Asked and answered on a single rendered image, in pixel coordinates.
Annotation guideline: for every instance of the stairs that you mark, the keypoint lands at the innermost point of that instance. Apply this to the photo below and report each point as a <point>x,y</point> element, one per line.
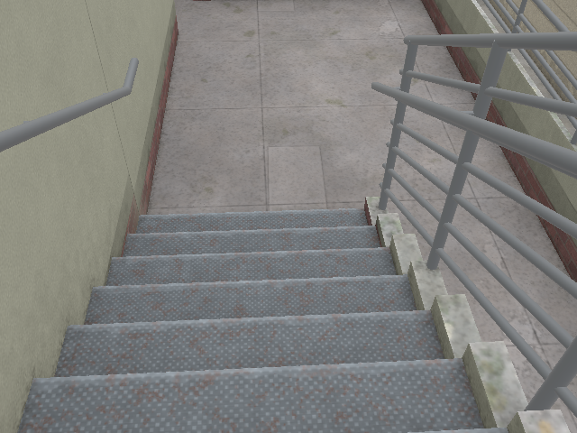
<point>290,321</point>

